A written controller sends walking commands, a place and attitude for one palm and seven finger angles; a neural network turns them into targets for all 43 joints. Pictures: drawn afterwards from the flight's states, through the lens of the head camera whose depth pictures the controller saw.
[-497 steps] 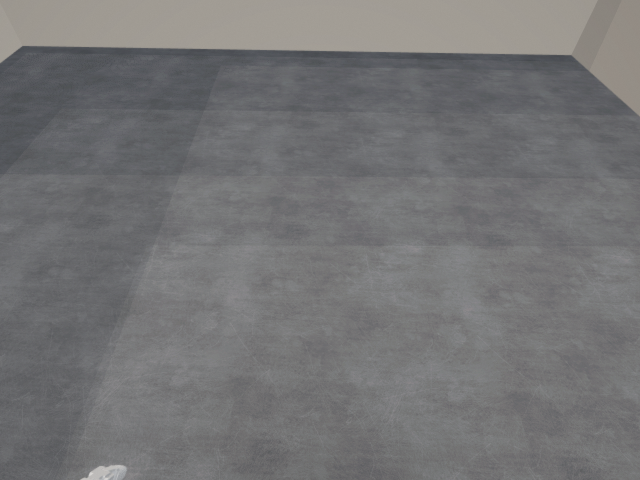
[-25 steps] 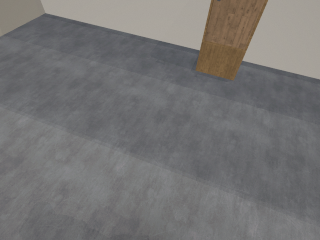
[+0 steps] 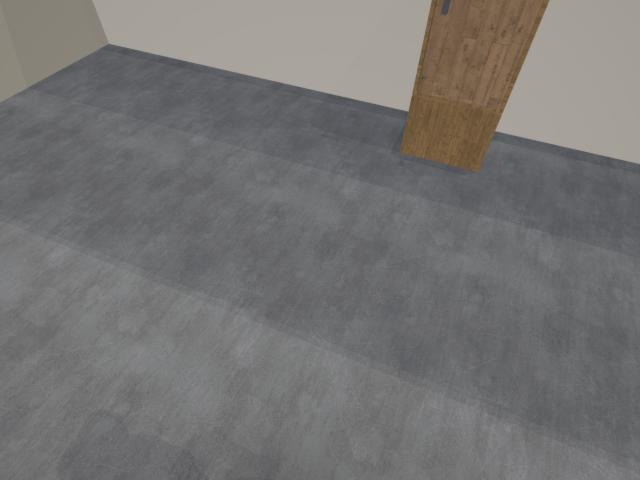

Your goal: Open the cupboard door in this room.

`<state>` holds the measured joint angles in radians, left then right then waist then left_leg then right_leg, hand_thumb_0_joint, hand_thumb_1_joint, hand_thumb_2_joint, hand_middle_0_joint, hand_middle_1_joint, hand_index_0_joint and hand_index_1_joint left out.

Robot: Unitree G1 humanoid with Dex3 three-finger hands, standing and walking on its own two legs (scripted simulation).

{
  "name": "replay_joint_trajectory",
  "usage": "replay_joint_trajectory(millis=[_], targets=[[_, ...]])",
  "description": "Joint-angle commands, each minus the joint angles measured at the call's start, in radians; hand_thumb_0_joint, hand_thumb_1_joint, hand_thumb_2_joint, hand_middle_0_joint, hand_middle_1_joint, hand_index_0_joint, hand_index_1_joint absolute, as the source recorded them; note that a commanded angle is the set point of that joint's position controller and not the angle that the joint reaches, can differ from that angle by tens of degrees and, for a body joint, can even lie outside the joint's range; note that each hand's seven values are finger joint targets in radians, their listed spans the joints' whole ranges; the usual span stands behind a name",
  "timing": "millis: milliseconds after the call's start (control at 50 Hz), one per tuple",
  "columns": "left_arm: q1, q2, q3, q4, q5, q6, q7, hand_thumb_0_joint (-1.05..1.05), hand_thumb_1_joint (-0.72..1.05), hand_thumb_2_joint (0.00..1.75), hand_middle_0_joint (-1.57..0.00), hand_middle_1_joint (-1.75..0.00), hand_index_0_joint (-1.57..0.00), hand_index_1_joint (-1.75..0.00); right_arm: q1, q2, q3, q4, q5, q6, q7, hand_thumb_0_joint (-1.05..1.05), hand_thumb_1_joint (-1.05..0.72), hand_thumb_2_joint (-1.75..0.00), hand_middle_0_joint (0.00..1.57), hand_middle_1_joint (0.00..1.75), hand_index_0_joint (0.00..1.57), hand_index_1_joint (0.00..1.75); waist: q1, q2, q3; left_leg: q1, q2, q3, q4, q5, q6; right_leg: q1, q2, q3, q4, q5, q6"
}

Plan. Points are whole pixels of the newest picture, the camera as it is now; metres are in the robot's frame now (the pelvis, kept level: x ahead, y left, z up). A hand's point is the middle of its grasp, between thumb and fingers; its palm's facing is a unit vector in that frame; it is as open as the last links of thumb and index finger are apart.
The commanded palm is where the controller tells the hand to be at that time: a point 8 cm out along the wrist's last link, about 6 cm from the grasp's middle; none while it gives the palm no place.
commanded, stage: stand and wait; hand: left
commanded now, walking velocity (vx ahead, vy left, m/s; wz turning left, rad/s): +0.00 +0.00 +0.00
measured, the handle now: out of the picture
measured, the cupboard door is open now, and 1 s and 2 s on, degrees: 0 0 0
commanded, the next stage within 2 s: turn or walk to find it in 0.38 s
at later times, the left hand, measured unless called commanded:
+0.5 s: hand out of the picture -0.04 +0.17 -0.18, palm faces +0.05 -0.98 -0.19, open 7.4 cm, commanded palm none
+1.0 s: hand out of the picture +0.03 +0.22 -0.16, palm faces +0.19 -0.95 -0.25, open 7.4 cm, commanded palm none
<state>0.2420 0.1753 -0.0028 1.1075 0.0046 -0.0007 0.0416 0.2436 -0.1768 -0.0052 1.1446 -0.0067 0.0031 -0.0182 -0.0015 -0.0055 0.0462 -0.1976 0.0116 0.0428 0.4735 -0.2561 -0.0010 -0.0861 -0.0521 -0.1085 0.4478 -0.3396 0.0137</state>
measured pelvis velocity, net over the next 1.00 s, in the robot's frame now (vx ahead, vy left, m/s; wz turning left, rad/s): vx -0.06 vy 0.00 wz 0.21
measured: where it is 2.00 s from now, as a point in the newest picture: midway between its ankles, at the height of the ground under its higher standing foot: outside the picture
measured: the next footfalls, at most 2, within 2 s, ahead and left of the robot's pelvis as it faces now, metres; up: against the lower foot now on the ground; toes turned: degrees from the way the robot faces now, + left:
right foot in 1.06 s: -0.02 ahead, -0.14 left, +0.00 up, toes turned +13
left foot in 1.44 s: -0.10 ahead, +0.11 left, +0.00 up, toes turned +30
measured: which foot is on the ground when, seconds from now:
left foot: down 0.00-1.00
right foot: down 0.00-0.70, up 0.72-1.00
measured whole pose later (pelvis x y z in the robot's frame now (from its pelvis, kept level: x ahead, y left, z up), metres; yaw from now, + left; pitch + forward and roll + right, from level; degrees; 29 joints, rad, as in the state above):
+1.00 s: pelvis -0.06 +0.00 +0.00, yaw +12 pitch +2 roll -2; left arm 0.10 0.22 0.04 0.92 0.01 0.03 0.03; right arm 0.24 -0.20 -0.06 0.98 -0.03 0.03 0.00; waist -0.05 0.03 0.05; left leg -0.37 -0.05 -0.13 0.45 -0.11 0.02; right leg -0.32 0.00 -0.01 0.75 -0.46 0.03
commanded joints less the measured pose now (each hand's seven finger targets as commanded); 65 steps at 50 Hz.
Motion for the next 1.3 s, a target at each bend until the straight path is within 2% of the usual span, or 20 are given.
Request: replay_joint_trajectory(millis=[0,340,440,500,560,600,640,680,700,740,780,920,960,1000,1020,1040,1060,1100,1140,1280], targets=[[0.088,0.113,0.024,-0.016,0.001,-0.008,0.006,0.00,0.90,0.90,-0.20,-0.30,-0.20,-0.30,0.038,-0.097,-0.018,-0.031,0.000,-0.011,-0.012,0.00,-0.90,-0.90,0.20,0.30,0.20,0.30,0.007,-0.009,-0.021,0.026,0.099,-0.065,-0.027,0.369,0.013,-0.021,-0.111,0.065,-0.058,0.368,-0.022],[0.116,0.107,0.016,0.015,0.004,-0.020,-0.003,0.00,0.90,0.90,-0.20,-0.30,-0.20,-0.30,0.019,-0.117,-0.023,-0.030,0.004,-0.020,-0.014,0.00,-0.90,-0.90,0.20,0.30,0.20,0.30,0.005,0.005,0.038,0.036,0.100,-0.077,-0.093,0.220,0.020,-0.065,-0.089,0.089,-0.158,0.197,-0.027],[0.114,0.097,0.027,0.001,0.002,-0.002,0.002,0.00,0.90,0.90,-0.20,-0.30,-0.20,-0.30,0.029,-0.096,-0.022,-0.044,-0.001,-0.006,-0.009,0.00,-0.90,-0.90,0.20,0.30,0.20,0.30,0.009,0.005,0.042,-0.048,0.092,-0.082,-0.052,0.216,0.015,-0.049,-0.100,0.059,-0.108,0.152,-0.023],[0.098,0.124,0.043,-0.027,0.005,0.007,0.002,0.00,0.90,0.90,-0.20,-0.30,-0.20,-0.30,0.013,-0.096,-0.031,-0.072,-0.006,0.007,-0.002,0.00,-0.90,-0.90,0.20,0.30,0.20,0.30,0.014,-0.043,0.050,-0.137,0.070,-0.066,0.022,0.151,0.009,-0.062,-0.146,0.075,-0.107,0.091,-0.043],[0.051,0.156,0.060,-0.065,0.011,0.011,0.002,0.00,0.90,0.90,-0.20,-0.30,-0.20,-0.30,0.026,-0.092,-0.044,-0.100,-0.008,0.016,0.003,0.00,-0.90,-0.90,0.20,0.30,0.20,0.30,0.002,-0.113,0.029,-0.151,0.055,-0.025,0.160,0.081,0.001,-0.110,-0.239,0.107,-0.114,0.102,-0.101],[0.013,0.169,0.067,-0.096,0.015,0.012,0.001,0.00,0.90,0.90,-0.20,-0.30,-0.20,-0.30,0.034,-0.095,-0.052,-0.115,-0.010,0.020,0.007,0.00,-0.90,-0.90,0.20,0.30,0.20,0.30,-0.008,-0.102,0.025,-0.138,0.062,-0.027,0.201,0.059,-0.002,-0.151,-0.259,0.083,-0.069,0.140,-0.114],[-0.012,0.160,0.073,-0.119,0.014,0.019,-0.002,0.00,0.90,0.90,-0.20,-0.30,-0.20,-0.30,0.053,-0.118,-0.058,-0.130,-0.011,0.017,0.012,0.00,-0.90,-0.90,0.20,0.30,0.20,0.30,-0.018,-0.001,0.018,-0.129,0.106,-0.107,0.107,0.131,0.024,-0.189,-0.197,0.010,0.040,0.071,-0.071],[-0.008,0.115,0.070,-0.143,0.006,0.027,-0.004,0.00,0.90,0.90,-0.20,-0.30,-0.20,-0.30,0.086,-0.201,-0.074,-0.147,-0.022,0.008,0.007,0.00,-0.90,-0.90,0.20,0.30,0.20,0.30,-0.034,0.292,0.003,-0.125,0.253,-0.514,-0.183,0.176,0.132,-0.254,0.010,-0.050,0.364,-0.143,0.015],[-0.023,0.112,0.067,-0.159,0.011,0.031,-0.002,0.00,0.90,0.90,-0.20,-0.30,-0.20,-0.30,0.108,-0.216,-0.081,-0.143,-0.020,0.004,-0.002,0.00,-0.90,-0.90,0.20,0.30,0.20,0.30,-0.044,0.296,-0.027,-0.069,0.291,-0.599,-0.238,0.171,0.188,-0.326,0.024,0.039,0.533,-0.269,0.010],[-0.050,0.118,0.067,-0.172,0.015,0.026,-0.009,0.00,0.90,0.90,-0.20,-0.30,-0.20,-0.30,0.075,-0.209,-0.082,-0.163,-0.018,0.002,-0.008,0.00,-0.90,-0.90,0.20,0.30,0.20,0.30,-0.025,0.181,-0.062,-0.044,0.278,-0.568,-0.206,0.103,0.218,-0.383,0.001,0.117,0.634,-0.221,0.008],[-0.054,0.105,0.066,-0.177,0.014,0.021,-0.015,0.00,0.90,0.90,-0.20,-0.30,-0.20,-0.30,0.036,-0.205,-0.082,-0.182,-0.021,0.002,-0.008,0.00,-0.90,-0.90,0.20,0.30,0.20,0.30,-0.015,0.128,-0.087,-0.037,0.227,-0.480,-0.193,0.101,0.199,-0.374,0.008,0.120,0.598,-0.164,0.017],[-0.051,0.100,0.064,-0.222,0.003,0.024,-0.014,0.00,0.90,0.90,-0.20,-0.30,-0.20,-0.30,0.037,-0.233,-0.101,-0.216,-0.024,0.019,0.004,0.00,-0.90,-0.90,0.20,0.30,0.20,0.30,-0.026,0.158,-0.132,0.007,0.179,-0.482,-0.179,0.168,0.179,-0.270,0.053,0.107,0.309,-0.138,0.025],[-0.013,0.112,0.067,-0.219,0.000,0.024,-0.013,0.00,0.90,0.90,-0.20,-0.30,-0.20,-0.30,0.021,-0.233,-0.107,-0.231,-0.024,0.024,0.011,0.00,-0.90,-0.90,0.20,0.30,0.20,0.30,-0.011,0.174,-0.133,-0.038,0.145,-0.467,-0.172,0.157,0.150,-0.178,0.068,0.092,0.171,-0.087,0.021],[0.065,0.143,0.078,-0.201,0.001,0.019,-0.009,0.00,0.90,0.90,-0.20,-0.30,-0.20,-0.30,-0.012,-0.216,-0.109,-0.252,-0.018,0.033,0.016,0.00,-0.90,-0.90,0.20,0.30,0.20,0.30,0.026,0.136,-0.114,-0.187,0.074,-0.411,-0.131,0.044,0.080,0.018,0.051,0.074,-0.076,0.056,0.013],[0.082,0.206,0.090,-0.201,0.012,0.012,-0.003,0.00,0.90,0.90,-0.20,-0.30,-0.20,-0.30,-0.008,-0.171,-0.105,-0.263,-0.010,0.036,0.021,0.00,-0.90,-0.90,0.20,0.30,0.20,0.30,0.032,-0.008,-0.101,-0.330,0.000,-0.317,0.024,-0.074,0.025,0.113,-0.102,0.213,-0.173,-0.016,-0.032],[0.042,0.292,0.109,-0.229,0.028,0.008,0.001,0.00,0.90,0.90,-0.20,-0.30,-0.20,-0.30,-0.011,-0.122,-0.096,-0.290,-0.011,0.035,0.023,0.00,-0.90,-0.90,0.20,0.30,0.20,0.30,0.032,-0.248,-0.058,-0.463,-0.105,-0.128,0.271,-0.204,-0.035,0.076,-0.357,0.472,-0.267,-0.116,-0.130],[-0.029,0.286,0.099,-0.262,0.020,0.011,0.003,0.00,0.90,0.90,-0.20,-0.30,-0.20,-0.30,-0.059,-0.171,-0.107,-0.301,-0.022,0.038,0.025,0.00,-0.90,-0.90,0.20,0.30,0.20,0.30,0.029,-0.185,-0.011,-0.417,-0.062,-0.129,0.473,-0.262,-0.027,-0.120,-0.429,0.462,-0.265,-0.024,-0.177],[-0.114,0.217,0.085,-0.270,0.016,-0.001,-0.001,0.00,0.90,0.90,-0.20,-0.30,-0.20,-0.30,-0.048,-0.161,-0.109,-0.268,-0.022,0.057,0.030,0.00,-0.90,-0.90,0.20,0.30,0.20,0.30,-0.024,-0.158,0.070,-0.386,-0.023,-0.125,0.684,-0.190,-0.028,-0.234,-0.310,0.315,-0.210,0.144,-0.151],[-0.132,0.181,0.071,-0.269,0.018,-0.010,-0.004,0.00,0.90,0.90,-0.20,-0.30,-0.20,-0.30,0.006,-0.143,-0.101,-0.244,-0.017,0.056,0.036,0.00,-0.90,-0.90,0.20,0.30,0.20,0.30,-0.056,-0.140,0.048,-0.383,-0.012,-0.085,0.725,-0.127,-0.045,-0.171,-0.245,0.174,-0.133,0.383,-0.128],[0.072,0.244,0.082,-0.204,0.029,-0.006,-0.004,0.00,0.90,0.90,-0.20,-0.30,-0.20,-0.30,-0.155,-0.129,-0.069,-0.278,-0.007,0.046,0.033,0.00,-0.90,-0.90,0.20,0.30,0.20,0.30,0.046,-0.184,-0.024,-0.311,0.001,-0.002,0.433,-0.211,-0.061,0.036,-0.274,0.128,-0.027,0.719,-0.154]])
